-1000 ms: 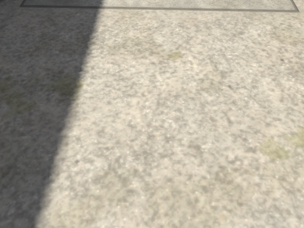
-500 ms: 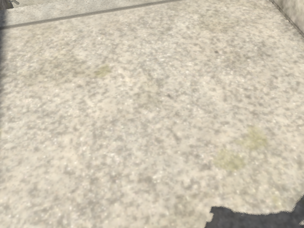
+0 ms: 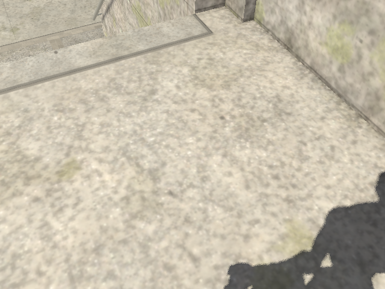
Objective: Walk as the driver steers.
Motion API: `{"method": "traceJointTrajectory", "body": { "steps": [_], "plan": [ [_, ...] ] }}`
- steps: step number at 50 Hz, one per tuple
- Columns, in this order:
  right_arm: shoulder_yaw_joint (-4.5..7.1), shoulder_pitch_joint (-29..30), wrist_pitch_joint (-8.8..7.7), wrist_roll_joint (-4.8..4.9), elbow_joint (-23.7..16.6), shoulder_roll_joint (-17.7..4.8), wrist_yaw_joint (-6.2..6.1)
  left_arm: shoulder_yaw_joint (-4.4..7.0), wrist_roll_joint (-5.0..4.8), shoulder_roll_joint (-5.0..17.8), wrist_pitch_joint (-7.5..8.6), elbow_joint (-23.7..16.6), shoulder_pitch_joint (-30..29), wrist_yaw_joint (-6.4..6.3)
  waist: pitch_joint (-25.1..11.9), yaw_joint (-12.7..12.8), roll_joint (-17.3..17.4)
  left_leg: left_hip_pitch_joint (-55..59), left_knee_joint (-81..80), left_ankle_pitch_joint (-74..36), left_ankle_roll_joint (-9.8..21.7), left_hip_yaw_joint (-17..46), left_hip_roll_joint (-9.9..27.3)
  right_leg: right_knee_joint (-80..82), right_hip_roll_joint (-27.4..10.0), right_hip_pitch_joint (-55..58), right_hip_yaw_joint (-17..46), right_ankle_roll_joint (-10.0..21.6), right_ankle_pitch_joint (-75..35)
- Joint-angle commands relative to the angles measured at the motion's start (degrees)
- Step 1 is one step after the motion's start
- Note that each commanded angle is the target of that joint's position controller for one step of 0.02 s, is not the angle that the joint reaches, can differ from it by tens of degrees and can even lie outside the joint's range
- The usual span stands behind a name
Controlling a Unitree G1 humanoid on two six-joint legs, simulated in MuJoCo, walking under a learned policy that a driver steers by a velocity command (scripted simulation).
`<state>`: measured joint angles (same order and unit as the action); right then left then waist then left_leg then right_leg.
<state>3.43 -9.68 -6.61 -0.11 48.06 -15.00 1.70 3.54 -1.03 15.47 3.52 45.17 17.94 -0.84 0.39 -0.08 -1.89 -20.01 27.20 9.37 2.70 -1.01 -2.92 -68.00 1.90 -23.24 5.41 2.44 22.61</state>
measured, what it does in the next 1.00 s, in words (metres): walks ahead, turning left: right foot, then left foot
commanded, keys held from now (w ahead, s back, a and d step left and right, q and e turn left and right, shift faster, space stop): w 0.22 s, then w+q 0.78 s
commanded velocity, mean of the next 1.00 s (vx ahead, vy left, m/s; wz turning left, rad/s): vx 0.50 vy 0.00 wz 0.28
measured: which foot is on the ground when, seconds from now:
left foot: down 0.00-0.40, up 0.42-0.88, down 0.90-1.00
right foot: up 0.00-0.36, down 0.38-0.92, up 0.94-1.00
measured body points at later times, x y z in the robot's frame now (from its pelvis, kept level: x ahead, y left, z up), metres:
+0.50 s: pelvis +0.26 -0.05 +0.00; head +0.29 -0.06 +0.45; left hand +0.43 +0.21 -0.08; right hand +0.30 -0.33 -0.14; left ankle +0.15 +0.09 -0.65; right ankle +0.32 -0.15 -0.73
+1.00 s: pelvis +0.51 +0.05 -0.01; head +0.54 +0.07 +0.44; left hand +0.48 +0.34 -0.13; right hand +0.76 -0.15 -0.11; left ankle +0.55 +0.14 -0.73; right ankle +0.42 -0.15 -0.63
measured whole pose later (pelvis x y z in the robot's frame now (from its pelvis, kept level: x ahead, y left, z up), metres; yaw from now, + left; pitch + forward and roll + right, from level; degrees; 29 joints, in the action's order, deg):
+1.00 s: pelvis +0.51 +0.05 -0.01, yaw +22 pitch +2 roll -1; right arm 4.3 -8.8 -2.3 1.2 40.6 -16.9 2.4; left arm 3.9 -1.3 16.8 5.4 46.6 13.7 -0.4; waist 3.7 0.9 -0.1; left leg -25.8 35.5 11.8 5.3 -1.4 -3.1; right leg -68.4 -3.8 -17.9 -0.4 -1.1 26.3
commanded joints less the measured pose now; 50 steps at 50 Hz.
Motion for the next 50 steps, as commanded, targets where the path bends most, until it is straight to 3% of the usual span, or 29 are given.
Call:
{"method": "traceJointTrajectory", "body": {
  "steps": [1,5,10,14,16,17,18,19,20,21,22,24,25,27,30,34,37,40,42,43,44,45,46,47,48,49,50],
  "plan": [
    [0.64,-2.3,-0.25,-0.53,-1.9,-4.7,-0.24,1.47,0.55,5.3,1.26,-5.9,-2.4,0.15,-1.9,-0.5,7.0,13.8,-15.4,-0.3,9.9,20.8,15.6,2.1,-7.3,-15.1,1.1,0.1,-5.2],
    [1.36,-5.4,-0.22,0.48,-0.2,-8.1,-0.94,0.38,0.88,2.7,1.01,-7.9,-6.6,0.23,-1.1,-1.0,6.0,13.0,-18.3,-10.5,11.4,14.6,15.7,13.0,-8.7,-17.1,-1.7,-1.9,-9.8],
    [1.28,-9.3,0.84,1.31,1.3,-9.4,-1.36,-0.54,0.36,1.4,1.40,-9.9,-15.0,1.12,0.4,-3.9,5.9,13.0,-18.5,-12.7,8.6,7.3,12.9,29.9,-6.8,-12.6,-4.5,-2.5,-23.8],
    [1.03,-13.8,2.05,1.70,3.0,-9.6,-1.36,-0.48,-0.18,2.1,2.04,-12.4,-21.4,2.32,2.5,-5.6,6.2,16.3,-15.5,-12.2,8.2,9.8,15.1,36.5,-4.6,-10.6,-4.9,-2.0,-22.8],
    [1.39,-13.6,2.75,1.80,3.1,-10.8,-1.72,0.06,-0.18,3.6,2.66,-12.6,-20.4,2.77,2.2,-3.8,7.1,18.2,-12.5,-13.8,7.3,11.8,16.4,39.6,-3.8,-7.3,-4.3,-1.0,-19.4],
    [1.60,-12.7,3.01,1.84,3.0,-11.6,-1.87,0.59,-0.05,4.7,2.90,-11.9,-17.5,2.72,0.8,-1.6,7.5,17.9,-9.6,-17.7,6.6,11.8,16.3,41.4,-2.9,-2.2,-4.9,-0.2,-18.7],
    [1.43,-11.9,3.07,1.81,2.7,-11.3,-1.95,1.73,0.27,6.8,3.02,-10.0,-11.0,2.33,-2.9,1.9,6.9,16.0,-2.9,-24.0,5.2,10.1,13.9,43.2,-2.1,7.8,-5.7,1.2,-19.1],
    [0.61,-10.7,2.74,1.11,1.5,-9.1,-1.85,3.02,1.17,10.0,3.05,-8.0,-1.4,1.70,-10.2,6.3,5.3,8.3,9.6,-20.4,3.2,7.9,10.8,40.3,-7.3,23.6,-1.4,4.0,-21.3],
    [-1.11,-14.3,1.75,0.33,-0.5,-3.1,-1.75,4.41,2.41,15.6,2.42,-7.1,6.8,1.03,-20.0,7.3,-6.8,-12.2,31.4,1.6,-0.9,2.5,3.2,39.7,-22.5,46.3,17.6,10.4,-20.6],
    [-1.20,-16.7,0.81,1.68,-0.2,-3.9,-1.55,3.75,1.88,13.0,1.80,-6.2,8.2,1.20,-25.3,6.8,-14.6,-21.1,42.3,24.4,-1.5,7.1,1.7,46.8,-28.1,48.1,33.8,14.8,-12.2],
    [0.44,-13.0,0.86,2.96,-0.5,-9.0,-1.59,2.55,1.37,9.1,1.67,-6.3,5.0,1.16,-15.8,6.6,-8.6,-25.4,47.0,21.2,-1.4,8.3,4.9,48.7,-25.6,40.7,27.4,12.6,-7.6],
    [0.76,-7.7,1.76,2.31,-1.7,-8.1,-1.82,1.15,1.08,5.0,1.89,-6.3,-2.6,1.42,-5.3,3.5,-4.0,-23.6,44.1,12.5,-1.5,6.1,8.8,53.2,-20.5,25.0,14.0,9.6,-9.4],
    [1.13,-7.9,2.62,1.81,-1.6,-7.4,-1.95,0.80,1.30,3.7,2.33,-6.2,-5.3,1.63,-2.7,1.5,-4.8,-20.9,41.6,9.7,-1.7,6.6,10.3,55.7,-18.5,19.5,9.5,8.7,-11.6],
    [0.88,-9.2,4.14,1.93,-1.7,-4.7,-1.84,1.19,1.64,3.8,3.11,-5.3,-7.7,1.74,-0.7,-0.8,-4.9,-17.2,40.3,6.6,-2.4,6.4,11.0,59.3,-17.5,13.5,3.8,8.6,-16.2],
    [1.10,-6.6,5.01,1.53,-3.5,-4.2,-1.83,1.91,2.06,5.3,3.71,-3.6,-7.1,1.17,0.5,-1.4,-2.2,-20.2,36.1,0.3,-3.2,7.5,11.2,60.7,-17.7,13.6,-2.7,9.1,-23.1],
    [0.58,-0.4,4.53,1.28,-5.7,-3.1,-0.36,2.53,1.83,7.4,3.23,-1.9,-5.5,0.27,2.0,0.5,-1.1,-19.3,22.4,-11.0,-2.9,5.1,10.5,61.0,-16.2,15.7,-10.6,7.5,-25.1],
    [0.08,6.0,4.47,1.16,-8.4,-2.7,0.71,3.13,1.12,9.2,2.51,-0.6,-2.6,-0.08,4.0,3.0,0.0,-19.4,15.3,-11.9,-1.8,2.2,9.8,60.7,-17.6,19.3,-13.2,6.9,-24.6],
    [0.19,9.5,4.60,1.25,-10.9,-3.6,1.51,3.74,0.14,10.6,1.32,0.7,-0.8,-0.10,5.0,3.7,-0.4,-20.6,11.5,-6.3,0.1,0.2,9.0,57.7,-19.4,25.6,-14.6,5.9,-27.7],
    [0.80,8.8,4.75,1.23,-11.9,-4.8,1.84,4.14,-0.33,12.0,0.50,0.9,-1.2,-0.23,3.4,2.3,-1.8,-16.5,10.3,-0.3,2.1,-2.8,6.4,52.1,-19.7,28.0,-16.3,4.6,-41.8],
    [1.51,5.9,4.91,1.25,-11.7,-6.0,1.79,4.34,-0.56,12.9,0.05,0.8,-1.7,-0.38,0.8,0.3,-3.0,-11.4,10.2,2.7,3.3,-4.8,4.0,46.5,-19.3,28.4,-17.2,3.9,-52.3],
    [2.84,-1.2,4.96,1.50,-10.1,-8.0,1.60,4.30,-0.79,13.2,-0.52,0.6,-2.7,-0.50,-3.0,-4.0,-2.6,-1.7,7.5,2.0,4.9,-6.6,0.9,36.5,-17.7,26.7,-19.0,2.6,-59.0],
    [5.05,-11.1,5.20,1.68,-7.4,-12.1,0.75,3.63,-0.45,11.8,-0.57,0.3,-2.0,-0.70,-8.4,-8.4,-0.7,14.6,5.2,-1.2,7.2,-4.7,-0.7,22.4,-15.1,18.5,-20.1,0.2,-54.0],
    [6.65,-15.4,5.65,1.94,-6.4,-18.7,-0.54,1.72,2.04,5.6,0.11,-1.8,0.1,-0.59,-12.1,-6.7,12.2,31.6,3.2,-2.0,13.1,18.3,12.8,1.7,-9.3,-2.6,-19.9,-3.3,-15.8],
    [6.10,-13.7,4.59,1.45,-9.1,-20.3,-0.03,0.30,1.42,3.3,2.50,-4.4,1.0,0.03,-21.9,-3.8,16.4,42.5,-7.5,8.2,23.2,49.4,22.7,-11.8,0.5,-17.9,-5.9,-4.9,13.1],
    [4.67,-13.8,3.88,1.11,-9.0,-15.1,0.44,1.47,-1.02,8.6,4.10,-5.6,-6.3,0.75,-18.5,-7.3,8.3,41.4,-10.9,8.8,19.7,44.8,21.7,-13.5,-2.6,-24.5,-0.1,-3.7,9.1],
    [4.01,-11.9,3.33,1.23,-8.7,-12.6,0.35,1.28,-1.56,8.4,4.91,-6.3,-8.4,0.94,-11.6,-6.1,7.5,34.5,-10.4,5.9,17.5,36.0,19.6,-10.0,-4.9,-26.0,-1.0,-2.3,4.1],
    [3.43,-7.7,3.18,1.36,-9.4,-10.8,0.19,1.25,-0.19,7.9,5.11,-5.4,-8.2,0.39,-7.5,-3.3,2.9,25.6,-10.2,1.0,15.2,29.6,16.9,-4.9,-7.6,-22.4,-1.0,-2.1,-0.1]
  ]
}}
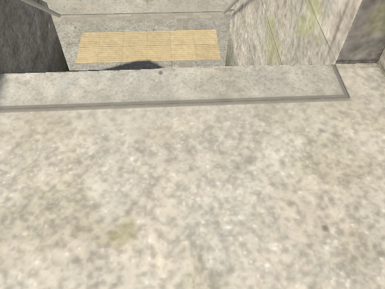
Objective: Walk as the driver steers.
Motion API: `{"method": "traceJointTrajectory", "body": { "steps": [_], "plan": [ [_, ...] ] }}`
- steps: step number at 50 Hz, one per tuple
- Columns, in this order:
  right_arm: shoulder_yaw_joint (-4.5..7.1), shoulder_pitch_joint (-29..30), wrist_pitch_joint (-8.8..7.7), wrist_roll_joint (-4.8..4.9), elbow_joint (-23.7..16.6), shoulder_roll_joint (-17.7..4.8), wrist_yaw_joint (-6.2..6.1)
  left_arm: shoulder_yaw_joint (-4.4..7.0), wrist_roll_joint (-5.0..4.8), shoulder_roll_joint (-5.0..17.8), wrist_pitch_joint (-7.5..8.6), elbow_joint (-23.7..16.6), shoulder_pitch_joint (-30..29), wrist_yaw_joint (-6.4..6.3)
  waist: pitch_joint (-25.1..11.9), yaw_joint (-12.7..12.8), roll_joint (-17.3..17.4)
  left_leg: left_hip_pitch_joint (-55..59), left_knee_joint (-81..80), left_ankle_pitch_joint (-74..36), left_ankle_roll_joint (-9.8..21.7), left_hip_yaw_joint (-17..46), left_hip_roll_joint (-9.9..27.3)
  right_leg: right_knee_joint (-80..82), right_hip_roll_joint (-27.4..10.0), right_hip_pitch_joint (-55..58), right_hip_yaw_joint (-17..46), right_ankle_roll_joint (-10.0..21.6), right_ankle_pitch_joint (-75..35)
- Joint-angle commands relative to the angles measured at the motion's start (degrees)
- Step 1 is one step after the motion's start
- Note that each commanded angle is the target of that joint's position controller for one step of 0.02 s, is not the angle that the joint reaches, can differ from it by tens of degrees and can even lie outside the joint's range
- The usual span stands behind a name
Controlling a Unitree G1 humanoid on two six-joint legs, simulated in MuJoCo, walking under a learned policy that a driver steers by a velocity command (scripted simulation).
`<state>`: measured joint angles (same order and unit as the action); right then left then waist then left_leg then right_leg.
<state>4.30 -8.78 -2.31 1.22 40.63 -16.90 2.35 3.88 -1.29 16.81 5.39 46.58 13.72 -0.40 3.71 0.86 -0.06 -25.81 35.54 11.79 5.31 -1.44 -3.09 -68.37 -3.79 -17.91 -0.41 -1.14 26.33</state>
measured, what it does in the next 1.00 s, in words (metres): walks ahead, turning left: right foot, then left foot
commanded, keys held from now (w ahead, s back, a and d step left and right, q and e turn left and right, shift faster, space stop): w+q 0.36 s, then w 0.48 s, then e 0.16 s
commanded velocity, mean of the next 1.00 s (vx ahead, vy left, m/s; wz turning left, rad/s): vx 0.48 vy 0.00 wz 0.31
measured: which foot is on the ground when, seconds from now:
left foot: down 0.00-0.40, up 0.42-0.86, down 0.88-1.00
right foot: up 0.00-0.36, down 0.38-0.90, up 0.92-1.00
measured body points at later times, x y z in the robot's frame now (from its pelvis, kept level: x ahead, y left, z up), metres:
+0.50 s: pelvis +0.29 -0.03 +0.01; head +0.31 -0.03 +0.46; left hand +0.38 +0.27 -0.08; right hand +0.43 -0.29 -0.11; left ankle +0.13 +0.06 -0.64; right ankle +0.37 -0.12 -0.72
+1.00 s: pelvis +0.51 +0.09 +0.01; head +0.54 +0.12 +0.46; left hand +0.45 +0.37 -0.13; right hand +0.78 -0.08 -0.06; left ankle +0.55 +0.20 -0.72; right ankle +0.44 -0.09 -0.64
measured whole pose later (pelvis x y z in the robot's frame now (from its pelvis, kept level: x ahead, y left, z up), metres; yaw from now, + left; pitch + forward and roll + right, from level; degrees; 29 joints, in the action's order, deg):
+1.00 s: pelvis +0.51 +0.09 +0.01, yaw +16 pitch +2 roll -1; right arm 2.1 -5.0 -4.0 -0.8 36.8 -14.7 1.4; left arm 2.6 -1.3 17.4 2.8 49.7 18.8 -0.2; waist 2.3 2.7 -1.1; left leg -22.8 29.3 8.8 2.1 -3.2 0.5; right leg -62.4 -0.5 -20.4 3.5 -1.6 29.7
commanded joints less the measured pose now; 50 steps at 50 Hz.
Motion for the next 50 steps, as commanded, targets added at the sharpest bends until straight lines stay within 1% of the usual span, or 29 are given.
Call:
{"method": "traceJointTrajectory", "body": {
  "steps": [1,2,5,8,10,14,17,18,19,20,21,22,23,24,25,27,31,34,38,41,42,43,44,45,46,47,48,49,50],
  "plan": [
    [1.88,-5.3,-1.12,-0.33,-2.9,-6.8,-0.67,1.49,1.33,7.4,2.80,-6.4,-3.5,-0.39,-8.5,-2.0,1.7,24.2,-19.2,-7.5,11.6,25.5,15.2,-0.1,-3.3,-23.3,5.0,1.2,-6.3],
    [1.55,-3.7,-1.09,-0.90,-3.9,-6.1,-0.93,1.74,1.61,7.5,2.01,-6.3,-2.5,-0.23,-7.9,-0.5,2.7,19.9,-20.6,-10.4,11.4,23.6,14.0,1.6,-3.8,-19.9,5.1,0.8,-7.9],
    [2.03,-4.6,-1.52,-0.65,-3.9,-7.7,-1.85,1.30,2.21,5.3,0.46,-7.1,-3.2,-0.23,-6.7,0.3,2.1,14.4,-22.4,-17.6,12.0,19.3,12.2,8.8,-2.8,-18.1,3.7,-1.4,-12.1],
    [2.33,-7.1,-1.28,-0.19,-3.1,-8.6,-2.87,0.43,2.24,3.4,0.35,-9.0,-9.5,-0.10,-4.8,-1.8,3.1,12.5,-22.3,-15.7,9.7,16.0,9.5,21.8,-0.8,-17.8,3.3,-2.8,-22.9],
    [2.37,-8.5,-0.95,0.00,-2.7,-8.6,-3.18,-0.05,1.81,2.7,0.68,-9.9,-13.5,0.45,-4.2,-3.6,4.5,11.6,-21.7,-11.4,8.1,15.4,8.3,30.2,1.1,-15.0,3.1,-2.8,-29.0],
    [2.44,-11.9,-0.35,0.41,-1.4,-8.6,-3.38,0.28,0.85,4.4,1.55,-11.5,-17.8,1.61,-3.5,-5.1,5.4,14.7,-18.2,-6.3,7.1,20.3,10.2,38.0,3.2,-12.0,4.3,-1.8,-30.0],
    [2.56,-11.4,0.13,0.22,-1.6,-8.5,-3.65,1.20,0.69,6.4,2.29,-11.3,-15.1,2.02,-3.9,-3.1,7.6,18.1,-13.1,-6.9,5.7,25.1,11.6,40.5,3.6,-7.8,4.8,0.3,-23.2],
    [2.36,-10.4,0.30,0.20,-2.0,-7.8,-3.63,1.71,0.76,6.9,2.56,-10.3,-11.2,1.85,-5.1,-0.8,8.0,17.7,-10.2,-8.6,4.7,25.2,10.4,42.7,4.0,-2.6,3.7,1.5,-22.9],
    [1.52,-10.1,0.17,-0.17,-2.4,-5.5,-3.47,2.52,1.48,8.5,2.86,-8.9,-5.1,1.57,-9.3,2.0,7.0,16.2,-3.0,-11.7,2.9,22.5,7.6,43.0,1.9,6.8,4.4,3.6,-23.4],
    [0.19,-11.2,-0.03,-1.23,-3.3,-2.2,-3.36,3.14,2.43,11.5,2.91,-8.1,3.5,1.20,-17.6,4.9,0.4,9.3,13.1,-3.0,0.6,17.4,3.9,42.0,-7.8,21.5,14.1,7.2,-20.9],
    [-0.65,-20.8,-0.66,0.81,-3.9,0.7,-3.29,4.34,2.63,15.8,2.13,-5.1,8.4,1.72,-23.0,0.6,-20.4,-11.4,31.4,21.6,-3.4,11.3,-3.8,48.1,-19.2,38.1,42.3,17.4,-8.0],
    [0.23,-19.7,-0.81,1.39,-2.0,-5.3,-3.49,3.16,0.94,10.1,1.98,-5.6,7.7,2.09,-18.5,2.5,-13.4,-18.7,38.2,20.6,-3.9,13.5,0.3,51.9,-19.1,35.8,47.1,16.6,6.6],
    [0.98,-12.3,-0.70,0.91,-2.9,-8.1,-3.42,2.16,0.82,6.7,1.66,-6.1,5.0,1.87,-11.1,4.1,-7.6,-20.1,39.4,15.1,-3.8,12.5,2.1,52.6,-16.4,28.8,38.0,14.1,5.3],
    [0.87,-8.1,-0.62,0.09,-3.9,-7.5,-3.53,1.57,1.59,5.9,1.22,-6.5,1.9,1.84,-7.3,3.1,-3.5,-18.3,38.0,11.4,-3.8,10.4,3.9,53.1,-13.9,21.7,30.9,12.8,-1.6],
    [0.88,-5.8,-0.88,-0.67,-4.8,-6.7,-3.35,1.18,1.88,4.9,0.98,-6.1,0.3,1.80,-4.3,2.2,-3.2,-17.3,34.9,8.9,-3.8,10.2,5.3,54.1,-12.0,16.4,26.4,13.1,-8.0],
    [0.65,-6.8,-1.00,-0.29,-4.8,-4.7,-2.71,0.59,2.08,3.6,1.21,-5.5,-0.4,1.60,-4.2,-0.1,-5.9,-12.7,29.9,6.7,-3.7,8.8,7.3,56.1,-9.0,12.0,20.0,12.6,-15.5],
    [-0.60,-2.8,-1.14,-0.96,-6.2,-1.9,-2.29,1.30,0.94,6.8,1.32,-3.6,1.6,1.25,-3.5,0.3,-4.7,-13.5,18.6,2.1,-5.1,5.6,8.9,59.2,-9.3,10.9,14.2,14.6,-24.4],
    [-1.34,2.4,-1.72,-0.75,-7.0,-0.8,-1.71,1.52,0.54,8.3,0.65,-2.5,2.9,1.01,-2.9,2.0,-4.2,-10.7,7.7,-6.9,-5.4,3.8,8.5,59.9,-7.8,10.4,9.1,13.3,-26.7],
    [-1.34,8.5,-2.15,-0.09,-8.5,-1.4,-0.90,1.48,-0.12,9.3,-0.23,-0.3,7.0,1.10,-1.8,4.2,-4.4,-6.9,-0.9,-11.8,-5.3,2.0,6.5,58.5,-8.3,12.3,6.9,12.1,-27.5],
    [-0.94,10.2,-2.43,0.08,-9.6,-2.6,-0.27,1.68,-0.45,10.2,-1.15,1.0,8.1,0.93,-1.1,3.5,-5.2,-5.4,-4.7,-7.8,-3.2,1.7,5.6,55.9,-10.6,16.4,7.6,10.9,-30.3],
    [-0.55,8.5,-2.52,-0.02,-9.3,-3.4,-0.22,1.80,-0.49,10.8,-1.48,1.2,7.6,0.78,-2.0,1.9,-5.4,-2.0,-6.2,-6.6,-2.3,1.1,4.8,53.6,-10.7,17.0,7.1,10.3,-34.8],
    [0.31,3.8,-2.66,-0.66,-8.0,-4.8,-0.48,1.61,-0.58,10.5,-1.83,1.2,6.8,0.60,-4.3,-1.1,-4.8,6.1,-9.3,-8.0,-1.1,0.2,3.3,47.1,-8.6,16.1,5.6,8.8,-44.8],
    [1.60,-3.7,-2.77,-1.54,-6.0,-7.5,-0.96,1.00,-0.20,9.2,-1.91,1.0,6.9,0.44,-9.7,-4.7,-3.8,18.4,-10.1,-12.8,0.5,1.0,4.2,37.0,-5.3,12.5,3.6,6.6,-48.2],
    [2.65,-13.3,-2.66,-3.15,-4.9,-12.4,-1.76,-0.57,1.82,5.4,-1.54,-1.4,6.1,0.29,-19.3,-8.0,4.0,36.1,-6.5,-28.9,4.4,13.8,17.3,18.7,-0.9,0.2,1.4,3.4,-29.3],
    [2.65,-12.9,-1.94,-3.31,-4.8,-14.0,-1.58,-2.02,1.33,0.7,-0.87,-0.7,14.8,0.42,-26.5,-4.0,18.0,48.2,-9.0,-34.5,12.9,32.4,29.6,2.4,6.3,-16.6,3.0,0.3,10.2],
    [1.63,-13.1,-1.55,-2.51,-5.0,-9.0,-1.42,-0.24,0.09,7.5,-0.94,0.9,12.2,0.29,-24.3,-6.5,9.7,43.0,-10.3,-34.4,11.4,30.2,27.2,-3.0,4.4,-18.6,8.9,-0.1,10.1],
    [0.78,-9.7,-1.66,-2.03,-4.8,-6.9,-1.39,0.34,-0.79,8.4,-1.22,-0.4,8.0,0.22,-17.1,-5.4,8.1,37.2,-10.7,-38.6,9.7,21.3,24.9,-3.4,2.7,-21.3,7.8,-0.2,7.4],
    [0.28,-6.1,-1.81,-1.84,-4.5,-5.4,-1.21,0.27,-0.42,7.3,-1.85,-0.4,6.4,-0.15,-13.8,-3.4,5.0,31.1,-12.1,-40.0,8.2,16.1,22.2,-1.0,0.4,-20.2,6.4,-0.8,4.1],
    [0.07,-3.1,-1.94,-1.72,-4.4,-4.2,-1.05,0.58,0.16,7.0,-2.77,-0.4,5.9,-0.43,-10.9,-1.7,5.0,25.1,-14.3,-38.7,7.5,12.5,20.5,1.5,-0.9,-18.0,5.8,-1.3,1.3]
  ]
}}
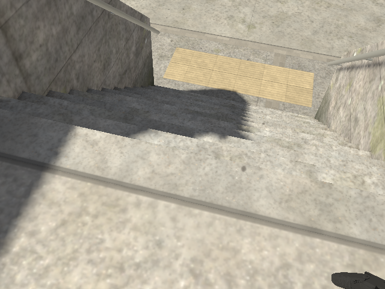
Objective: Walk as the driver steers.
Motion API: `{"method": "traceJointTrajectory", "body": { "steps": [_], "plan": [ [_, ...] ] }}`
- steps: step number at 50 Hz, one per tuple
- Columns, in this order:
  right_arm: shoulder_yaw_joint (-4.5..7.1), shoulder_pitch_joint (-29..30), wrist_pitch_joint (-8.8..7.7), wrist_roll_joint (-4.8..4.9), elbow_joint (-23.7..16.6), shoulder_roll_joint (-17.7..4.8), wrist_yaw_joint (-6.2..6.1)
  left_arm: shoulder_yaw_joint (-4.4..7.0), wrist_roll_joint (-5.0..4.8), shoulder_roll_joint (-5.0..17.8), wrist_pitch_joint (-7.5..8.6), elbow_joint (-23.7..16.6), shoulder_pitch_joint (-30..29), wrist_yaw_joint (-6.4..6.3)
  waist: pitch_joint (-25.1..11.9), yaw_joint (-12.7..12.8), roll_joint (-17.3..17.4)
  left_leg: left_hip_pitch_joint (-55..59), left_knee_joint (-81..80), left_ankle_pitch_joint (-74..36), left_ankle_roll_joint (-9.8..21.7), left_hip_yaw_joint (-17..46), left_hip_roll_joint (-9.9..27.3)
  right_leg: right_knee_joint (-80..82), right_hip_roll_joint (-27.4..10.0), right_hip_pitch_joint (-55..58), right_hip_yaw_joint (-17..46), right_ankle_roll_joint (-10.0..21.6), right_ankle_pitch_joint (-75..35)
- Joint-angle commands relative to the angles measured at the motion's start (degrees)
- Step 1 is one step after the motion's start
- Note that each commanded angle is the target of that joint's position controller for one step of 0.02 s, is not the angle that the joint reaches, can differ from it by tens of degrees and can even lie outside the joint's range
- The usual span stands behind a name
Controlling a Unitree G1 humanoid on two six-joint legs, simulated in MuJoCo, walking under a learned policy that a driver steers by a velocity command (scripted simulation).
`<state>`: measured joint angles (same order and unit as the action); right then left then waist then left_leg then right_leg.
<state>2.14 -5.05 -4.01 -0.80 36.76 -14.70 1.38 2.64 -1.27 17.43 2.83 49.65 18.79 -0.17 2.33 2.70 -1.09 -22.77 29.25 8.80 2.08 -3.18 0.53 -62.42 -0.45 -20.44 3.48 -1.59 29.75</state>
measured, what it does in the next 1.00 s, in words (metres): walks ahead, turning right: right foot, then left foot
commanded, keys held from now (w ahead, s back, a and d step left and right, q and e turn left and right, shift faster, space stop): e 0.34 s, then w+e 0.28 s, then e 0.18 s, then no key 0.20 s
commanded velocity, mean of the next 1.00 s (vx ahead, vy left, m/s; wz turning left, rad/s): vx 0.18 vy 0.00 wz -0.47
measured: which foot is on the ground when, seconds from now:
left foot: down 0.00-0.40, up 0.42-0.80, down 0.82-1.00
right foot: up 0.00-0.38, down 0.40-0.84, up 0.86-1.00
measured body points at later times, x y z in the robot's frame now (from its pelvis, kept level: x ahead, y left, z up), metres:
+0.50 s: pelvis +0.11 -0.04 +0.00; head +0.14 -0.07 +0.45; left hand +0.32 +0.20 -0.09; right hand +0.18 -0.35 -0.12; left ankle +0.09 +0.10 -0.67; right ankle +0.11 -0.13 -0.73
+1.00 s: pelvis +0.28 -0.05 +0.01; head +0.30 -0.06 +0.46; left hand +0.53 +0.10 -0.09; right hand +0.26 -0.33 -0.09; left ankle +0.34 +0.03 -0.73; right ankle +0.18 -0.15 -0.67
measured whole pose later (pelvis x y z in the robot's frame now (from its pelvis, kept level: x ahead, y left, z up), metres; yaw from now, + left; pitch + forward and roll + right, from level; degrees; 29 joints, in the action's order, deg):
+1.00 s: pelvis +0.28 -0.05 +0.01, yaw -32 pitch +3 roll +1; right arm 0.7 -12.2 -5.8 0.5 41.4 -13.3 0.6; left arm 3.1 4.0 15.6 4.0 39.4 12.6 3.1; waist -0.9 -0.3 -1.3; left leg -15.8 21.3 8.9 2.4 -2.4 -2.1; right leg -56.3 -1.2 -27.5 3.3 -5.6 25.9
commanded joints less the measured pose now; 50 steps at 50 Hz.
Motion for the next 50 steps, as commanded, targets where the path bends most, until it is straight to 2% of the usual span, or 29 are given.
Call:
{"method": "traceJointTrajectory", "body": {
  "steps": [1,4,10,16,18,19,20,21,22,23,24,25,26,28,32,35,38,39,40,41,42,43,44,45,46,47,48,49,50],
  "plan": [
    [2.21,-4.7,-0.46,-0.12,-0.2,-6.1,-0.11,1.95,0.05,5.5,-1.36,-3.2,1.9,-0.84,-8.5,-1.6,7.2,16.5,-10.5,-34.8,10.2,11.1,15.7,-3.4,-4.9,-11.0,1.4,-1.4,-4.6],
    [2.70,-1.0,-1.02,-0.90,0.7,-7.1,-0.93,2.23,0.29,3.7,-3.57,-4.6,1.8,-1.48,-6.6,0.4,8.0,10.2,-14.3,-34.3,11.6,5.3,15.7,-1.4,-4.3,-9.0,0.0,-3.0,-10.3],
    [3.50,-1.5,1.05,-0.22,3.1,-9.3,-3.26,1.99,0.77,2.4,-4.19,-9.5,-6.6,0.00,-5.6,-2.0,6.3,12.7,-15.9,-23.8,10.8,-1.6,15.8,13.1,-5.4,-8.3,-2.1,-2.0,-20.7],
    [4.70,-2.9,3.34,1.71,4.8,-12.0,-2.83,2.93,0.64,4.0,-5.45,-14.1,-11.5,1.81,-4.6,-3.6,6.7,19.2,-9.6,-21.4,9.2,-1.5,19.2,22.7,-3.8,-7.3,-5.6,1.0,-13.1],
    [4.96,-2.7,3.75,2.62,5.3,-12.3,-2.86,3.34,0.44,4.0,-5.62,-14.3,-9.9,2.00,-5.7,-2.2,6.4,19.2,-4.4,-18.9,6.4,-3.1,18.3,30.7,-1.6,-1.7,-7.9,3.3,-16.7],
    [4.89,-4.8,3.74,2.53,6.3,-11.5,-2.73,4.12,0.52,5.5,-5.62,-13.7,-7.5,1.47,-7.1,-1.5,4.5,16.7,0.5,-13.3,3.9,-4.7,16.1,34.8,-0.2,4.6,-7.3,5.3,-20.7],
    [4.18,-5.9,3.46,1.02,6.2,-8.8,-2.47,6.05,0.24,10.9,-5.50,-12.6,-1.9,0.35,-9.9,-0.3,-4.7,7.8,13.8,-3.6,-0.1,-8.8,11.3,37.6,-5.6,15.8,2.3,9.1,-31.7],
    [2.75,-1.9,2.70,-0.92,1.3,-5.4,-2.28,7.39,0.17,17.2,-4.81,-12.5,1.7,-0.22,-10.9,0.0,-17.7,-16.0,31.3,26.6,-5.0,-8.5,-0.1,40.4,-17.9,28.3,27.6,21.6,-25.8],
    [3.14,1.6,1.57,0.10,1.4,-7.0,-1.57,6.08,0.63,13.2,-3.09,-12.7,4.0,0.52,-13.8,3.7,-10.5,-22.8,39.3,30.6,-4.4,4.5,-0.7,45.5,-20.4,29.9,34.5,24.8,-16.5],
    [3.66,2.8,0.78,1.98,0.8,-8.7,-0.76,5.17,0.68,10.8,-1.71,-12.8,2.3,0.72,-10.7,2.5,-8.6,-25.1,39.4,25.8,-2.8,6.9,1.4,46.9,-18.9,27.9,30.5,22.3,-10.1],
    [3.91,2.8,0.27,2.19,1.6,-9.2,-0.56,4.66,0.08,8.8,-1.06,-13.1,-0.5,0.58,-8.1,1.1,-5.4,-24.4,36.8,20.9,-1.8,7.2,3.1,47.3,-16.4,24.2,26.6,19.3,-5.0],
    [4.25,3.4,-0.08,1.28,1.9,-10.0,-0.71,4.15,-0.25,7.7,-1.04,-13.5,-3.0,0.31,-5.4,0.1,-4.4,-23.4,32.7,16.9,-1.7,7.0,3.9,48.4,-15.0,20.3,24.1,17.7,-4.9],
    [4.36,3.3,-0.35,0.72,2.2,-9.9,-0.78,3.65,0.13,6.9,-1.01,-14.1,-4.5,-0.14,-4.3,-1.0,-4.8,-20.1,29.3,12.9,-1.8,7.0,4.2,49.6,-13.2,16.9,21.7,16.7,-6.6],
    [3.98,3.0,-0.88,0.53,2.6,-8.2,-0.61,3.86,0.88,7.8,-0.71,-14.9,-4.9,-0.78,-4.5,-1.7,-4.5,-15.9,23.3,7.0,-2.8,5.8,2.4,50.4,-10.8,14.5,18.5,16.2,-13.1],
    [2.74,6.1,-1.03,0.80,2.3,-5.3,-0.42,4.62,0.46,9.6,-0.58,-14.5,-3.0,-1.30,-3.1,-0.5,-5.2,-9.1,9.2,0.4,-4.6,5.4,-0.4,48.5,-7.9,10.2,13.9,14.8,-20.0],
    [2.71,7.0,-0.93,0.85,1.5,-6.0,-0.30,5.06,0.35,10.3,-1.77,-14.1,-1.5,-1.42,-3.9,-0.3,-6.7,-4.3,4.9,-0.6,-5.4,5.5,-2.5,43.8,-7.4,8.7,14.3,13.8,-32.5],
    [3.47,4.4,-0.97,1.05,1.8,-7.8,-0.05,4.91,-0.08,9.3,-3.03,-15.2,-3.0,-1.78,-5.8,-2.0,-7.4,0.9,0.9,-0.7,-4.4,6.5,-3.2,39.0,-6.9,9.0,18.5,11.6,-31.3],
    [1.19,-3.2,-1.59,-2.22,3.7,-4.9,-0.74,2.70,8.86,6.3,0.30,-14.5,-3.7,2.62,-3.8,-5.1,-1.8,5.6,2.1,-7.9,-3.3,6.7,-0.1,42.0,-11.3,3.1,22.2,13.9,-26.6],
    [1.91,-4.8,-2.00,-1.20,3.3,-6.5,-1.52,3.20,7.65,6.3,2.00,-14.5,-5.9,4.16,-3.1,-7.2,-2.4,11.9,1.0,-5.8,-2.0,6.9,0.7,39.2,-9.4,-0.6,23.3,12.6,-25.4],
    [2.83,-8.0,-2.26,-0.26,3.5,-10.1,-2.00,2.89,5.59,5.4,3.24,-14.4,-6.9,4.73,-6.3,-9.3,-0.3,18.0,-2.5,-9.7,1.0,6.0,1.5,32.2,-3.7,-0.8,19.9,8.8,-27.0],
    [3.82,-10.5,-2.73,0.22,2.4,-16.9,-2.82,1.47,4.37,-0.6,3.68,-15.2,0.9,4.81,-18.0,-5.4,14.5,32.0,-7.3,-32.3,16.6,23.4,16.2,15.3,7.9,-4.4,9.9,1.2,-13.9],
    [3.57,-12.1,-2.63,-0.96,1.8,-16.2,-2.59,1.83,4.96,2.0,4.00,-15.8,2.3,4.42,-19.7,-4.9,16.2,37.8,-12.1,-20.9,24.7,39.6,24.2,3.2,9.7,-18.7,5.9,-1.3,9.7],
    [2.85,-9.8,-3.31,-1.13,2.0,-11.6,-2.56,2.89,5.07,5.9,3.01,-14.4,-2.0,3.17,-9.6,-5.0,7.3,29.0,-13.9,-8.6,19.4,34.9,21.6,-5.4,4.7,-22.8,5.3,-1.1,6.4],
    [1.50,-6.1,-3.28,-0.04,1.3,-7.7,-2.12,3.07,5.43,6.5,2.18,-13.3,-1.8,1.51,-7.4,-2.9,7.1,22.2,-15.6,-1.2,14.9,28.6,18.3,-8.2,1.6,-21.2,4.3,-1.4,2.5],
    [-0.57,-2.4,-3.00,0.97,-0.3,-2.4,-1.72,2.89,5.66,5.6,1.59,-12.3,0.0,0.79,-8.0,-0.5,7.8,17.9,-17.1,-2.0,12.4,24.4,15.8,-5.7,-0.6,-17.0,4.8,-1.9,-0.4],
    [-2.23,0.8,-3.12,1.81,-0.9,1.6,-1.12,1.67,6.04,2.0,1.58,-12.2,-0.3,1.17,-6.6,1.7,7.1,12.7,-16.6,-7.1,9.7,19.7,13.0,-1.7,-3.2,-12.3,5.4,-2.5,-2.7],
    [-2.44,4.2,-3.16,1.99,-2.4,1.2,-0.72,0.76,6.09,-0.3,1.57,-11.8,-0.1,2.35,-7.2,3.2,5.3,8.6,-15.8,-12.1,8.2,15.0,10.3,1.5,-4.1,-6.9,3.1,-3.9,-4.0],
    [-1.64,7.4,-3.44,1.90,-3.7,-1.6,-0.31,0.50,5.32,-1.0,1.36,-10.9,1.6,3.89,-8.4,4.4,3.5,5.2,-13.8,-16.3,6.8,9.1,6.9,8.8,-4.5,-1.3,-0.2,-5.4,-5.4],
    [-0.43,7.6,-3.58,1.69,-3.8,-5.0,0.25,-0.03,4.45,-1.6,1.15,-10.5,0.9,5.54,-8.4,3.2,3.3,2.8,-11.7,-18.5,6.3,5.3,4.7,16.0,-4.5,2.8,-2.9,-7.2,-6.1]
  ]
}}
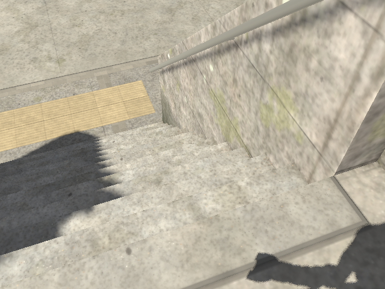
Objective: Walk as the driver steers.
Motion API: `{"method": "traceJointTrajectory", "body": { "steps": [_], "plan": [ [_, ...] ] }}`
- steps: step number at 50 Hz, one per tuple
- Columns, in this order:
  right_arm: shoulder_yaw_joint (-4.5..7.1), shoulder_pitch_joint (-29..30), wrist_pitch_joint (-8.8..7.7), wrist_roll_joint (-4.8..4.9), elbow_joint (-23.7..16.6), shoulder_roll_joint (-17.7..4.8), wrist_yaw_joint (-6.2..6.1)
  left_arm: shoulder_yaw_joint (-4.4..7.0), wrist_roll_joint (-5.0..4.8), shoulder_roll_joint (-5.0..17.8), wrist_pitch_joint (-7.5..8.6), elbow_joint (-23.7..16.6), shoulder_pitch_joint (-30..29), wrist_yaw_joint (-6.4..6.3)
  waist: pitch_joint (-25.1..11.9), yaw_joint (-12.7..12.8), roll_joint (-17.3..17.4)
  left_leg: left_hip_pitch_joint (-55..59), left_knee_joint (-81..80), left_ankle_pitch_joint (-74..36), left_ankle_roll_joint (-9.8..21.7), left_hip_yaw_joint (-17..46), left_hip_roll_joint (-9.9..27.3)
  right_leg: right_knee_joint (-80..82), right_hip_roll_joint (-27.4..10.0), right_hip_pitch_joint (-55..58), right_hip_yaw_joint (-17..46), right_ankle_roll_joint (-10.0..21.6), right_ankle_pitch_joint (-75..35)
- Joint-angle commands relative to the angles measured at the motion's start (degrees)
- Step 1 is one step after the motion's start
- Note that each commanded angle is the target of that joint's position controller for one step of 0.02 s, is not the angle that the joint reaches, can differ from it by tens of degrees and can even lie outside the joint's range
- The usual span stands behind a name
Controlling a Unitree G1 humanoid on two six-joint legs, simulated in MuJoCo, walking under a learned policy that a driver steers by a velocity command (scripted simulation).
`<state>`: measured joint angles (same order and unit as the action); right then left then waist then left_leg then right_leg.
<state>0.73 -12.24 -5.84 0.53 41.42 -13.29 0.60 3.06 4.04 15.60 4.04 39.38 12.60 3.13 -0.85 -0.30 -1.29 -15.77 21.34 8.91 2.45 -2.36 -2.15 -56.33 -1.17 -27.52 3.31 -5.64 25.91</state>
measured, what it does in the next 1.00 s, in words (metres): walks ahead: right foot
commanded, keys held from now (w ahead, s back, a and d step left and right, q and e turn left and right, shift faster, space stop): no key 0.34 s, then w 0.22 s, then w+q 0.44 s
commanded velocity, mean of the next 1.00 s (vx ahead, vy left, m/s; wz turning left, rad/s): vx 0.24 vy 0.00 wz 0.08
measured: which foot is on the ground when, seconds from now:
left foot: down 0.00-0.64, up 0.66-1.00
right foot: up 0.00-0.06, down 0.08-1.00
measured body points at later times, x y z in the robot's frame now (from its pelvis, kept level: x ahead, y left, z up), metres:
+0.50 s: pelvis +0.06 +0.00 -0.02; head +0.07 +0.00 +0.43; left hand +0.22 +0.27 -0.11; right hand +0.19 -0.27 -0.11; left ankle +0.02 +0.10 -0.74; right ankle +0.03 -0.13 -0.74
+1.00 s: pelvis +0.25 -0.01 -0.01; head +0.26 -0.01 +0.44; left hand +0.16 +0.23 -0.15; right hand +0.47 -0.20 -0.12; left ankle +0.40 +0.14 -0.71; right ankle +0.08 -0.13 -0.74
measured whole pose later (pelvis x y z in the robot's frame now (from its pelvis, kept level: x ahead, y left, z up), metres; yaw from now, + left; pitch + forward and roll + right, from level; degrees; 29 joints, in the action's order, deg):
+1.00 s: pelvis +0.25 -0.01 -0.01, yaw +9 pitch +3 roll +0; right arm 0.5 -5.8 -2.7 -2.6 43.8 -12.6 5.7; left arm 0.1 5.5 13.7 5.1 51.6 29.2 0.8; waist -2.8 3.9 0.2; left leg -38.3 38.6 0.4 2.7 -1.3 1.4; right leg -8.1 -0.9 9.9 -12.6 -0.6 20.8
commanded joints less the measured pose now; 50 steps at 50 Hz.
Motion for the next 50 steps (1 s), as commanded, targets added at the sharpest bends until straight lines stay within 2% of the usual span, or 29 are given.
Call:
{"method": "traceJointTrajectory", "body": {
  "steps": [1,2,3,4,5,6,7,9,11,17,19,20,22,23,25,27,28,30,31,32,33,34,35,36,37,38,42,45,50],
  "plan": [
    [1.63,12.8,-1.51,-0.03,-7.4,-8.5,1.82,-0.89,-1.99,-0.1,-0.07,-0.1,5.7,3.55,-4.9,4.8,3.0,-4.0,-0.9,-20.0,6.2,4.4,7.4,16.7,-3.6,12.2,-4.1,-4.3,-5.6],
    [1.78,10.9,-0.92,0.01,-6.0,-9.4,3.13,-0.96,-3.40,0.5,0.31,0.3,6.0,4.31,-4.8,5.3,0.9,-4.3,2.5,-19.8,6.1,5.7,8.1,24.6,-3.5,16.0,-4.3,-4.0,-16.3],
    [1.89,7.0,-0.52,-0.36,-4.3,-9.3,4.43,-0.40,-4.13,2.6,1.05,0.5,6.0,3.99,-4.7,4.7,2.1,-3.9,4.4,-21.1,5.7,8.3,9.5,26.5,-2.6,18.2,-3.7,-2.2,-24.5],
    [1.37,3.6,-0.67,-0.40,-2.8,-7.2,5.15,0.41,-4.29,6.0,2.01,-0.6,6.1,2.84,-6.6,4.7,2.9,-2.3,5.5,-22.4,4.0,11.1,11.1,24.6,-4.0,18.9,-1.5,1.0,-32.2],
    [1.37,-1.3,-1.00,0.36,-2.5,-6.3,4.64,0.75,-4.57,9.4,2.85,-3.4,1.1,1.88,-8.1,1.0,0.9,2.0,5.3,-17.9,1.8,9.3,9.2,24.5,-6.3,15.5,0.7,6.6,-39.0],
    [2.37,-4.9,-1.29,0.00,-2.3,-8.9,3.06,0.56,-3.36,9.4,2.80,-5.0,-4.1,1.52,-9.0,-2.2,0.2,5.8,7.0,-19.0,1.0,5.5,6.3,22.3,-6.6,12.2,1.0,10.6,-37.4],
    [3.14,-2.1,-1.22,-0.29,-3.5,-10.9,2.05,0.45,-2.59,8.2,2.16,-5.0,-5.1,1.12,-8.9,-1.4,-0.1,8.5,8.7,-20.5,1.2,4.3,5.7,22.7,-5.9,9.2,0.7,10.2,-32.7],
    [2.56,2.7,-0.70,-0.03,-5.3,-8.8,2.24,-0.39,-3.52,5.4,1.62,-5.1,-4.3,0.30,-8.2,0.3,0.4,6.2,9.5,-19.5,3.1,5.0,6.7,23.0,-5.2,10.9,0.4,6.7,-27.8],
    [1.90,3.7,-0.44,0.61,-5.6,-7.1,3.08,-0.60,-4.29,4.8,1.06,-4.5,-2.9,0.62,-6.2,1.5,1.2,2.5,7.8,-14.3,1.8,5.0,6.0,22.9,-4.9,13.2,0.6,5.3,-25.0],
    [2.79,3.5,-0.44,-0.06,-6.0,-9.4,3.49,-0.33,-3.89,6.3,0.97,-3.9,-3.3,0.53,-5.3,1.0,0.4,4.4,9.8,-15.9,1.1,4.4,5.4,22.6,-3.9,11.8,-0.7,4.6,-23.5],
    [2.87,2.6,0.05,0.03,-5.7,-9.6,3.42,-0.14,-3.87,6.7,0.35,-3.3,-2.2,0.21,-3.1,1.2,1.1,3.3,7.0,-3.2,1.7,5.0,5.2,24.3,-3.2,11.1,-1.2,4.7,-13.3],
    [3.71,1.8,0.32,-0.51,-5.6,-11.5,3.04,0.40,-3.38,8.0,-0.02,-3.4,-2.6,-0.30,-1.1,0.6,1.8,3.1,5.4,5.2,3.5,5.9,5.4,24.1,-2.0,9.0,-2.0,5.4,-5.8],
    [5.20,-2.3,0.08,-1.99,-4.6,-14.5,1.94,0.93,-1.90,8.7,-0.05,-4.8,-5.8,-1.49,1.6,-2.4,5.5,7.2,-1.1,18.5,10.9,16.4,12.1,19.3,-0.1,1.2,-3.4,6.0,2.0],
    [5.03,-4.5,-0.28,-1.98,-3.8,-13.5,1.18,0.54,-1.58,7.3,0.44,-5.2,-6.9,-1.93,3.0,-3.5,7.3,11.0,-4.6,22.9,14.7,24.2,17.9,16.5,-0.5,-3.6,-3.5,6.3,0.2],
    [3.67,-7.2,-0.49,-1.67,-2.8,-10.2,-0.25,-0.24,-1.47,4.9,1.79,-5.3,-8.4,-2.45,4.9,-4.8,8.2,13.8,-8.2,25.0,16.8,30.0,22.3,13.9,-1.4,-7.3,-2.3,8.3,0.6],
    [2.86,-4.8,-0.28,-2.17,-2.4,-9.1,-0.95,-0.35,-0.38,4.1,2.56,-5.3,-8.0,-2.56,4.7,-2.7,7.2,11.2,-9.4,20.6,14.3,24.2,19.8,16.1,-1.1,-1.6,-3.9,10.4,2.9],
    [3.02,-0.8,0.22,-2.13,-3.0,-10.3,-0.84,-0.23,-0.18,4.3,2.73,-4.4,-5.7,-2.27,5.3,-0.2,5.9,6.4,-9.1,19.4,12.4,18.4,16.6,22.3,0.2,6.5,-6.4,11.0,0.8],
    [3.57,3.1,1.77,-3.16,-3.1,-13.3,0.59,-0.18,-1.01,4.2,3.45,-2.5,-1.8,-1.36,4.3,2.7,5.3,-3.1,-5.6,14.6,11.5,13.5,12.4,28.7,2.6,23.1,-7.3,10.8,-12.6],
    [3.39,3.1,1.71,-3.99,-2.9,-12.3,1.24,0.19,-1.10,5.4,3.84,-1.9,2.5,-1.30,1.9,5.1,3.9,-7.1,-0.1,11.4,10.6,12.1,10.8,28.5,1.3,30.6,-5.3,11.6,-12.7],
    [3.00,5.9,0.91,-4.17,-5.1,-9.6,1.84,1.41,-0.40,10.0,4.11,-0.5,12.1,-2.55,-2.1,9.7,-5.4,-16.9,16.9,6.9,5.6,5.7,3.2,30.7,-7.5,40.8,7.9,17.9,-13.5],
    [2.16,4.0,-0.58,-4.56,-5.1,-6.6,3.17,2.18,0.49,14.1,3.98,1.1,21.9,-3.25,-4.9,11.7,-12.3,-28.7,34.4,21.0,1.7,5.0,-2.5,39.6,-21.5,49.7,29.7,28.4,-31.0],
    [2.22,3.6,-1.86,-3.47,-3.7,-5.6,2.97,1.16,1.04,10.6,3.78,3.1,23.8,-2.88,0.8,10.7,-5.8,-34.0,43.7,22.2,2.9,10.7,-0.9,42.1,-24.6,46.4,26.9,28.3,-32.5],
    [2.42,2.0,-2.01,-3.24,-2.2,-6.2,2.15,0.76,0.51,8.7,3.41,3.5,19.2,-2.51,3.9,7.0,-4.3,-34.2,49.6,18.4,3.1,9.6,1.8,42.7,-22.6,41.4,18.6,25.2,-28.9],
    [2.84,0.2,-1.68,-4.44,-1.0,-7.4,1.59,-0.65,0.07,5.0,3.03,2.6,14.9,-2.47,3.9,4.8,-2.9,-32.6,49.4,14.1,3.3,8.5,3.4,44.8,-19.7,37.4,13.1,23.0,-26.3],
    [2.72,-0.5,-1.01,-5.17,-0.4,-6.5,1.69,-1.63,-0.52,2.9,2.76,2.2,11.2,-2.74,3.8,2.4,-2.6,-30.3,47.0,9.9,3.3,8.2,4.7,46.2,-17.6,34.0,8.2,21.1,-27.5],
    [2.15,-1.2,-0.35,-5.03,0.4,-5.0,2.36,-1.99,-0.17,2.2,2.27,1.3,8.6,-3.32,3.4,1.0,-2.3,-27.7,43.9,6.1,2.8,7.8,5.6,47.5,-16.0,31.7,4.2,19.1,-29.1],
    [1.33,4.1,0.96,-2.88,0.2,-2.1,5.30,-1.55,1.37,5.1,2.12,3.7,12.4,-4.12,3.1,2.0,-2.6,-28.1,32.7,-5.0,-1.2,3.2,5.2,50.1,-13.9,30.5,-6.2,17.9,-39.8],
    [0.23,8.4,2.13,-3.01,-1.1,-0.5,5.43,-1.19,1.38,6.5,1.94,6.9,15.2,-3.00,3.7,2.4,-2.6,-24.2,21.9,-9.0,-1.9,1.0,4.7,50.0,-14.0,28.0,-11.6,18.0,-49.1],
    [0.93,9.5,2.75,-3.03,-1.8,-3.7,4.82,-0.46,1.51,7.9,1.78,10.2,14.7,-2.49,4.4,0.5,-4.1,-20.2,15.1,-8.5,1.9,0.3,2.6,45.4,-15.6,31.3,-15.5,15.7,-56.5]
  ]
}}
Velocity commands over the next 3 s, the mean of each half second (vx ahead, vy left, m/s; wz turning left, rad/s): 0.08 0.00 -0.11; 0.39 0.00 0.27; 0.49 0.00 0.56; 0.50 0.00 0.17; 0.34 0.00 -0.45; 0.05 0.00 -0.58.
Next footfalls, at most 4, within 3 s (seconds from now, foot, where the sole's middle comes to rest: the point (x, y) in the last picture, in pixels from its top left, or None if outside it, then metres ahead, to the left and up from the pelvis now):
0.08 right None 0.12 -0.13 -0.78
1.08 left None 0.45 0.14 -0.78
1.48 right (198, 250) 0.62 0.00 -0.78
1.86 left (128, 260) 0.59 0.25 -0.78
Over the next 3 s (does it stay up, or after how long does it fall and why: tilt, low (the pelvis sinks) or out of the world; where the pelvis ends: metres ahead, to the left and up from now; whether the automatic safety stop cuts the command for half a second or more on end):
stays up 0.83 0.36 -0.41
